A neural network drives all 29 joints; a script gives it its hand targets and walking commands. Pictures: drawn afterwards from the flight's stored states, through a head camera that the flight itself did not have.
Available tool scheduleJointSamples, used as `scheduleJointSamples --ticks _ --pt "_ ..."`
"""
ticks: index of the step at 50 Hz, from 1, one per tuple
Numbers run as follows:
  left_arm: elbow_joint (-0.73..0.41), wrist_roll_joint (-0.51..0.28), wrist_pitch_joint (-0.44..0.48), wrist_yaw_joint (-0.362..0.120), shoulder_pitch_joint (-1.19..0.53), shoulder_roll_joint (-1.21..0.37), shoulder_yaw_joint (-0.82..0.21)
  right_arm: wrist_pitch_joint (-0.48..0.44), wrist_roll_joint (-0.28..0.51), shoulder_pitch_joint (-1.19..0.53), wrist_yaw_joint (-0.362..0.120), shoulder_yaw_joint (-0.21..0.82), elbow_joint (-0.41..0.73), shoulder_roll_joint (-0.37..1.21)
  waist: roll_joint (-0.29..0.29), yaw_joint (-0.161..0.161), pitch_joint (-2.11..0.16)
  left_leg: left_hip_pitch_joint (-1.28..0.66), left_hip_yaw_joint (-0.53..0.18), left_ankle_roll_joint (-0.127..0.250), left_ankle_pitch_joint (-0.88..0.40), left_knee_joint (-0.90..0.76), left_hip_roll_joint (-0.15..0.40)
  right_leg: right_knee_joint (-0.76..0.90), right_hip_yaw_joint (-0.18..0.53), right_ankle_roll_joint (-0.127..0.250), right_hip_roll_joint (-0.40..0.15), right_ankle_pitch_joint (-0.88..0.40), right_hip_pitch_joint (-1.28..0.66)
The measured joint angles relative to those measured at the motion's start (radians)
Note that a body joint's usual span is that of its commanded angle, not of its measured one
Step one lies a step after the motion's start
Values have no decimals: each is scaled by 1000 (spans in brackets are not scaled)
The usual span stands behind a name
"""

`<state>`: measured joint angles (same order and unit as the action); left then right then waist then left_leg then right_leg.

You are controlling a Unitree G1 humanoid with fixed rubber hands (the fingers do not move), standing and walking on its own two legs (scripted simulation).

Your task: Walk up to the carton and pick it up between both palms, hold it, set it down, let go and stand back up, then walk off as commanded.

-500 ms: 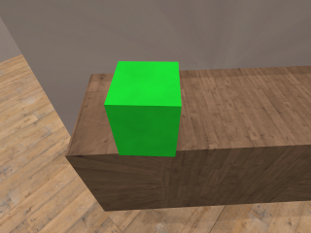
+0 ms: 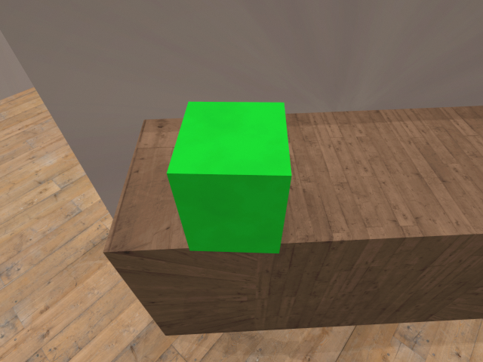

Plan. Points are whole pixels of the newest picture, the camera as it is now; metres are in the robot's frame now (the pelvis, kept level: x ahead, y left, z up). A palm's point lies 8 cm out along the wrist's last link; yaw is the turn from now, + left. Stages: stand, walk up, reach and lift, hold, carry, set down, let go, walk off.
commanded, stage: walk up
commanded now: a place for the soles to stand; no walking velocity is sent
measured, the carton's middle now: (235, 179) +0.48 +0.04 +0.02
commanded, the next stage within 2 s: none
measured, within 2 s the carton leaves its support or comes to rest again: neither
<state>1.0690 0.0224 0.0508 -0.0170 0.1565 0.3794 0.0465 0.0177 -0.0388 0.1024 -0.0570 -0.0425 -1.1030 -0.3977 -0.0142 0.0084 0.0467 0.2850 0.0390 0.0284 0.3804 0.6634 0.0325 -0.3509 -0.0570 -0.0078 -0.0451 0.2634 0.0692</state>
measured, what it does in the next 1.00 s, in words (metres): walks ahead: left foot, then right foot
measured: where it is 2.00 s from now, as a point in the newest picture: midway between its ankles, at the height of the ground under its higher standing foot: outside the picture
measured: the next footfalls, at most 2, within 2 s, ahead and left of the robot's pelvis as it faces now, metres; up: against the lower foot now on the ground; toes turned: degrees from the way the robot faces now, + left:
left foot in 0.16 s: +0.18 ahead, +0.19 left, +0.00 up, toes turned +3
right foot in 0.52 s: +0.24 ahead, -0.07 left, +0.00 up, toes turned -4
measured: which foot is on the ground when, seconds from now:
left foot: up 0.00-0.14, down 0.16-1.00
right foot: down 0.00-0.16, up 0.18-0.50, down 0.52-1.00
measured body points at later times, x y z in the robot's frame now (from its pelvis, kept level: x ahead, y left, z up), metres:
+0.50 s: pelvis +0.13 +0.07 -0.01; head +0.15 +0.08 +0.44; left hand +0.21 +0.40 -0.13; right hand +0.15 -0.25 -0.13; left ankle +0.12 +0.19 -0.74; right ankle +0.20 -0.06 -0.73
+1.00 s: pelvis +0.18 +0.08 +0.00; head +0.20 +0.09 +0.45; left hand +0.30 +0.38 -0.13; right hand +0.31 -0.24 -0.11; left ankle +0.14 +0.19 -0.74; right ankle +0.20 -0.06 -0.74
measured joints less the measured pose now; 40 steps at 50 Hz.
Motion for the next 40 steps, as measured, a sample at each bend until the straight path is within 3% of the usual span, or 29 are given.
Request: scheduleJointSamples --ticks 3,7,9,10,12,14,21,27,31,33,34,40 --pt "-19 1 13 10 65 25 17 7 4 17 -23 -25 46 -30 -6 13 25 81 -26 -16 6 123 22 17 2 -4 -15 -5 -34" --pt "-23 8 -1 5 108 76 31 -9 18 39 -42 -51 100 -50 10 14 56 98 -29 -19 -72 -11 60 -54 -6 -33 -56 63 -41" --pt "-31 4 -14 4 118 92 34 -29 13 55 -36 -65 123 -61 27 8 65 76 -4 -31 -184 -60 40 -235 7 -10 -98 146 23" --pt "-35 1 -23 6 116 93 32 -37 9 61 -26 -69 132 -60 33 6 72 81 7 -33 -187 -26 30 -378 57 8 -90 199 84" --pt "-45 -6 -36 8 108 87 21 -43 20 80 -14 -63 147 -47 30 -7 70 60 7 -24 -102 -25 24 -622 130 36 -23 240 206" --pt "-64 -15 -32 3 95 88 20 -44 26 103 -4 -49 153 -24 44 -13 73 20 22 -17 -136 -71 17 -729 137 50 7 191 299" --pt "-118 -8 -33 -29 78 61 16 -56 21 180 19 -8 165 -8 41 -34 56 -101 57 -9 -144 -185 -1 -480 47 14 -6 49 376" --pt "-123 -7 -40 -19 46 46 17 -43 34 164 34 24 164 -10 22 -29 57 -73 60 -33 -21 -42 14 -213 39 22 7 -55 247" --pt "-126 -12 -36 -7 1 10 -8 -38 43 111 52 34 152 0 -5 -25 67 -42 4 -23 87 2 2 -220 24 -4 15 -36 239" --pt "-124 -21 -42 -2 -21 3 -21 -49 45 91 56 38 142 8 3 -22 63 -64 4 -23 -65 -70 -5 -222 22 -11 6 -28 234" --pt "-120 -26 -46 -1 -31 1 -27 -55 43 82 57 39 133 13 15 -17 60 -76 9 -24 -84 -85 -11 -225 26 -14 0 -22 230" --pt "-80 -33 -52 -2 -80 -1 -40 -61 43 23 58 50 84 25 45 -4 32 -125 12 -27 -46 -140 -9 -160 20 -18 1 -29 178"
